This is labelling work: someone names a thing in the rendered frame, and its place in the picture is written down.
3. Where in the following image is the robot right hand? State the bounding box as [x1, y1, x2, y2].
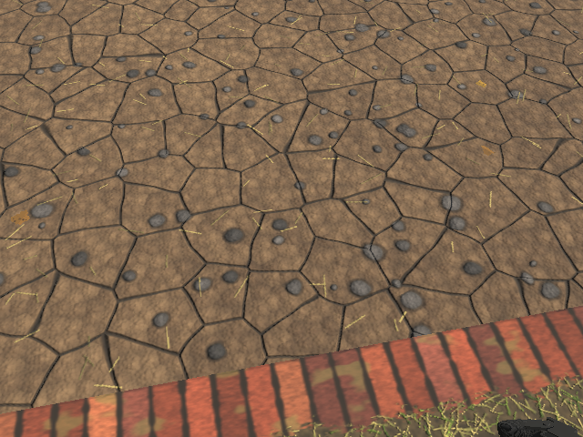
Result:
[497, 417, 581, 437]

